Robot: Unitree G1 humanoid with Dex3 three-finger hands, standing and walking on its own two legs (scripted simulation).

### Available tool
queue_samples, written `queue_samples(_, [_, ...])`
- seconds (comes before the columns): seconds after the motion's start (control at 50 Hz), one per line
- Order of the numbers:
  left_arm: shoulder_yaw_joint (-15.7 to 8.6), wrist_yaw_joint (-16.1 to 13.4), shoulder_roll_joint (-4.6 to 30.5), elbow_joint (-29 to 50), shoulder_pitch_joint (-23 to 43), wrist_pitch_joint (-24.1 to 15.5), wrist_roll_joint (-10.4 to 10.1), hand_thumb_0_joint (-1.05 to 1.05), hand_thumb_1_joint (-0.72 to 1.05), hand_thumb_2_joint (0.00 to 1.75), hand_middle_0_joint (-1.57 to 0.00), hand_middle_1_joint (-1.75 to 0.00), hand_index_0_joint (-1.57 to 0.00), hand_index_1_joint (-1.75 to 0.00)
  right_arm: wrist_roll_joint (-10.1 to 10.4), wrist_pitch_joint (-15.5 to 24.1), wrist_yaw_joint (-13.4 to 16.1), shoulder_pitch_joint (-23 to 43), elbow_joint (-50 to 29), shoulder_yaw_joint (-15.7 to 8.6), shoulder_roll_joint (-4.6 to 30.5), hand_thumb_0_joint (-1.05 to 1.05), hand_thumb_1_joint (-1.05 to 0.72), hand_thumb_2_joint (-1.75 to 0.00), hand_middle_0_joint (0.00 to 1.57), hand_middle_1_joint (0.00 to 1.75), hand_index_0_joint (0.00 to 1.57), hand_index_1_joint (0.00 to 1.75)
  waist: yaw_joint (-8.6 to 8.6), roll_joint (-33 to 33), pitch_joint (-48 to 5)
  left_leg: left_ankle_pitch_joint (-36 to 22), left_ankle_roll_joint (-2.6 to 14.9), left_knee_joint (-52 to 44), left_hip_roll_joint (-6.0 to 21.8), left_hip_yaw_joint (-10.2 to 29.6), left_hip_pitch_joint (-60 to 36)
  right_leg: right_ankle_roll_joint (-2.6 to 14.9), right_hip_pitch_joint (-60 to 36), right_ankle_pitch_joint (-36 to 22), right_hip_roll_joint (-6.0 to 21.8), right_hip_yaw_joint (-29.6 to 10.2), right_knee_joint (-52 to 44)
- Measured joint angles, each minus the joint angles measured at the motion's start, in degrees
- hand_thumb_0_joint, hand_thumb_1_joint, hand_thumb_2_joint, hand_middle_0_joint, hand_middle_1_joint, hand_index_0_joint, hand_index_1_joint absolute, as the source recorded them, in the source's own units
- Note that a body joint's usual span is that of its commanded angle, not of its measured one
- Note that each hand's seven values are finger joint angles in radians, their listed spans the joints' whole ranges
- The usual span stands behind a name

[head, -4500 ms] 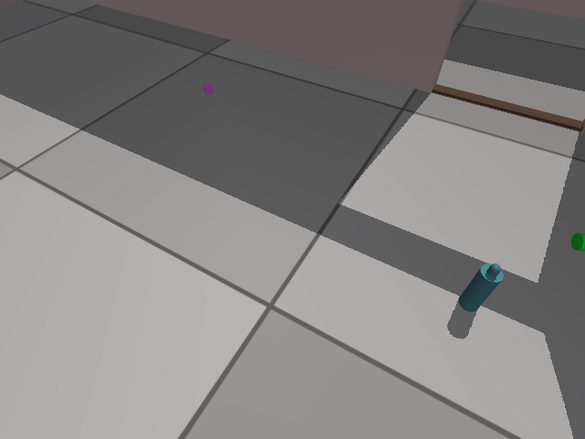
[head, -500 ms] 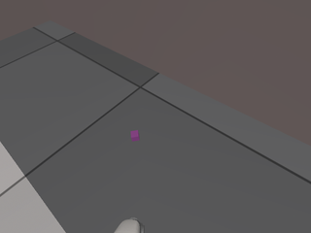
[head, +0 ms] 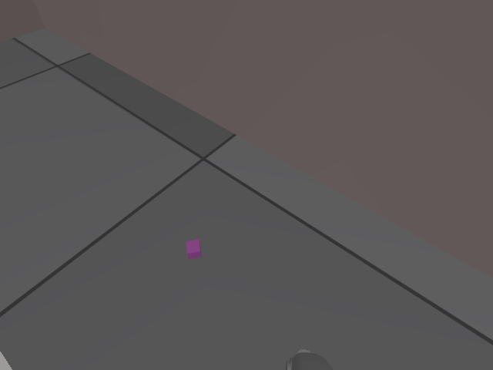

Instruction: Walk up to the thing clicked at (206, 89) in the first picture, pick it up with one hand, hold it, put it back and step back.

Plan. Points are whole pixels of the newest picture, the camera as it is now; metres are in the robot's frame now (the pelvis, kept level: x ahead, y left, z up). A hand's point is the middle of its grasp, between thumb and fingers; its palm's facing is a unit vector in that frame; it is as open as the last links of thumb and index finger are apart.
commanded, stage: walk up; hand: left
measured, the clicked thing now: (193, 249) +0.71 +0.23 -0.75
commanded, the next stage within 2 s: none
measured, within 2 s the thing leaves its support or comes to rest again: neither
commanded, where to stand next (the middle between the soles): +0.31 -0.02 m, yaw +0 degrees
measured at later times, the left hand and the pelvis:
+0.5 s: hand (88, 361) +0.17 +0.29 -0.16, palm faces +0.01 -0.92 -0.40, open 7.4 cm; pelvis +0.16 +0.01 -0.02, yaw +2 degrees
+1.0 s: hand (115, 296) +0.29 +0.28 -0.16, palm faces -0.04 -0.93 -0.37, open 7.4 cm; pelvis +0.22 +0.01 -0.01, yaw +0 degrees
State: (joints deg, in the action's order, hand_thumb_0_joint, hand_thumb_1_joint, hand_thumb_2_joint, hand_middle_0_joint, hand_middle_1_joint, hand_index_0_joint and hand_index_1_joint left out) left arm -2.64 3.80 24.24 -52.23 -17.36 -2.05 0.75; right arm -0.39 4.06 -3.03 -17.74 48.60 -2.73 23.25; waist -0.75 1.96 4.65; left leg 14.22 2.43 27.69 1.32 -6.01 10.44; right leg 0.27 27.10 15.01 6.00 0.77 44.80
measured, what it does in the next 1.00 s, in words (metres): walks ahead: right foot, then left foot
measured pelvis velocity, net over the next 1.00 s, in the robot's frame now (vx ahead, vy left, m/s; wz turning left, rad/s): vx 0.22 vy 0.01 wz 0.00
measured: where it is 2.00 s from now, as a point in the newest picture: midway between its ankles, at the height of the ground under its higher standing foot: (241, 368)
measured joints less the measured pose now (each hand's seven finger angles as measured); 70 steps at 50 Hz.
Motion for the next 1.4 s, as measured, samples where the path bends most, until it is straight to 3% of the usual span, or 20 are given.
queue_samples(0.1, [-0.6,0.0,0.5,-0.3,-0.2,-1.2,0.1,0.01,0.90,0.89,-0.21,-0.30,-0.20,-0.30,0.0,-1.3,-0.3,-1.6,0.6,-0.1,1.2,0.01,-0.90,-0.89,0.21,0.30,0.20,0.30,-0.36,-2.0,-1.1,6.0,-1.47,5.0,1.1,0.3,-0.7,0.36,-5.6,-3.4,-1.0,0.9,-10.6])
queue_samples(0.14, [-1.1,-0.7,0.4,-0.2,-0.2,-2.2,0.4,0.01,0.90,0.89,-0.21,-0.30,-0.20,-0.30,-0.1,-2.0,0.0,-1.7,0.9,-0.1,1.6,0.01,-0.90,-0.89,0.21,0.30,0.20,0.30,-0.05,-4.1,-1.0,10.1,-0.46,12.5,2.8,1.8,1.3,-0.30,-7.0,-3.3,-2.9,1.9,-10.1])
queue_samples(0.2, [-0.6,-1.5,-0.4,0.8,-0.2,-3.2,-0.2,0.01,0.90,0.89,-0.21,-0.30,-0.20,-0.30,-0.2,-3.2,0.5,-0.1,2.4,0.1,1.6,0.01,-0.90,-0.89,0.21,0.30,0.20,0.30,1.15,-5.4,-0.3,12.6,-0.34,27.5,0.6,5.4,7.8,-0.06,-8.1,-0.6,-3.3,2.4,-8.3])
queue_samples(0.24, [0.0,-1.9,-1.3,1.4,-0.3,-3.3,-0.6,0.01,0.90,0.89,-0.21,-0.30,-0.20,-0.30,0.1,-3.1,0.5,1.0,2.6,0.1,1.8,0.01,-0.90,-0.89,0.21,0.30,0.20,0.30,1.67,-6.2,0.3,11.1,-0.57,31.1,0.0,6.1,11.7,0.01,-10.3,-0.7,-3.3,2.6,-10.5])
queue_samples(0.36, [0.6,-2.1,-1.2,2.6,-2.0,-3.1,-0.3,0.01,0.90,0.89,-0.21,-0.30,-0.20,-0.30,-0.3,-3.1,-1.0,3.3,1.9,-0.5,1.3,0.01,-0.90,-0.89,0.21,0.30,0.20,0.30,2.62,-5.9,0.8,5.8,-1.79,21.8,2.3,5.6,17.0,-0.27,-15.2,0.3,-2.9,3.4,-14.6])
queue_samples(0.46, [0.8,-2.4,0.3,2.9,-3.2,-2.3,-0.1,0.01,0.90,0.89,-0.21,-0.30,-0.20,-0.30,-0.5,-2.9,-1.4,4.6,1.9,-0.8,0.9,0.01,-0.90,-0.89,0.21,0.30,0.20,0.30,3.22,-4.1,0.5,-0.2,-1.95,10.8,3.0,4.7,14.7,-1.49,-16.9,4.4,-2.0,3.6,-12.1])
queue_samples(0.5, [1.0,-2.7,0.9,2.6,-3.3,-1.6,-0.3,0.01,0.90,0.89,-0.21,-0.30,-0.20,-0.30,-0.5,-2.2,-0.9,5.1,1.9,-0.9,0.8,0.01,-0.90,-0.89,0.21,0.30,0.20,0.30,2.96,-2.7,0.4,-4.3,-1.61,7.9,1.8,3.9,12.6,-1.82,-16.2,7.9,-0.6,3.2,-7.6])
queue_samples(0.52, [1.1,-2.9,1.1,2.2,-2.8,-1.0,-0.4,0.01,0.90,0.89,-0.21,-0.30,-0.20,-0.30,-0.6,-1.8,-0.5,5.5,1.9,-1.0,0.5,0.01,-0.90,-0.89,0.21,0.30,0.20,0.30,3.00,-1.3,0.9,-3.8,-1.40,9.3,0.9,3.0,12.4,-0.73,-14.8,8.9,0.6,2.3,-3.4])
queue_samples(0.58, [1.5,-3.7,0.6,0.8,-0.8,0.5,-0.6,0.01,0.90,0.89,-0.21,-0.30,-0.20,-0.30,0.1,-1.3,0.1,5.9,1.0,-0.7,-0.3,0.01,-0.90,-0.89,0.21,0.30,0.20,0.30,2.14,-0.8,1.6,-0.8,-0.53,11.4,0.9,2.8,11.9,1.31,-8.3,13.2,-2.2,-1.2,11.8])
queue_samples(0.62, [1.5,-3.7,0.9,0.5,0.1,0.7,-0.9,0.01,0.90,0.89,-0.21,-0.30,-0.20,-0.30,0.3,-1.3,0.6,5.8,0.7,-0.1,-1.2,0.01,-0.90,-0.89,0.21,0.30,0.20,0.30,1.72,0.2,1.9,-1.1,-0.36,9.3,0.8,2.5,10.1,1.80,-4.8,11.8,-3.1,-1.6,15.8])
queue_samples(0.74, [1.0,-3.4,0.5,-0.8,1.3,1.0,-0.4,0.01,0.90,0.89,-0.21,-0.30,-0.20,-0.30,-0.1,-1.5,1.7,5.0,1.4,1.0,-1.5,0.01,-0.90,-0.89,0.21,0.30,0.20,0.30,0.76,0.8,1.7,-1.1,-0.12,5.7,0.4,1.5,7.2,0.73,-2.2,6.8,-2.3,-0.1,6.0])
queue_samples(0.86, [0.5,-3.8,-0.2,-3.2,3.1,1.6,-0.3,0.01,0.90,0.89,-0.21,-0.30,-0.20,-0.30,0.5,-2.9,2.4,5.7,3.0,1.7,-1.0,0.01,-0.90,-0.89,0.21,0.30,0.20,0.30,0.62,-0.6,1.6,3.0,-1.05,11.3,0.7,1.3,8.8,0.76,-8.1,0.8,-3.4,0.5,-7.5])
queue_samples(0.9, [0.6,-3.9,-1.1,-4.2,4.2,1.6,0.0,0.01,0.90,0.89,-0.21,-0.30,-0.20,-0.30,0.9,-3.4,2.7,7.0,4.3,2.0,-1.1,0.01,-0.90,-0.89,0.21,0.30,0.20,0.30,0.74,-2.2,2.0,3.8,-1.73,12.4,1.7,1.8,8.8,-0.62,-8.7,0.8,-4.3,0.9,-7.7])
queue_samples(0.98, [2.1,-3.4,-2.2,-5.5,6.8,1.9,-0.6,0.01,0.90,0.89,-0.21,-0.30,-0.20,-0.30,1.2,-3.3,2.7,8.8,7.2,2.7,-2.2,0.01,-0.90,-0.89,0.21,0.30,0.20,0.30,0.68,-2.2,1.7,2.0,-2.09,8.1,0.6,1.3,6.5,-1.14,-9.4,1.1,-3.3,0.6,-8.4])
queue_samples(1.14, [3.2,-3.1,-4.1,-8.1,11.9,1.5,-1.0,0.01,0.90,0.89,-0.21,-0.30,-0.20,-0.30,1.1,-2.8,2.3,12.2,12.9,4.0,-3.3,0.01,-0.90,-0.89,0.21,0.30,0.20,0.30,0.57,-2.3,0.4,-1.0,-2.63,1.1,0.9,1.2,2.2,-0.79,-13.5,-1.8,-4.0,0.7,-15.2])
queue_samples(1.4, [2.7,-2.9,-4.6,-12.5,15.3,1.9,-1.0,0.01,0.90,0.89,-0.21,-0.30,-0.20,-0.30,0.3,-2.6,2.6,14.2,18.0,3.4,-2.3,0.01,-0.90,-0.89,0.21,0.30,0.20,0.30,0.21,-1.1,-1.4,-4.7,-3.16,-7.0,1.3,1.1,-2.2,-0.61,-18.2,-5.9,-4.8,0.9,-23.9])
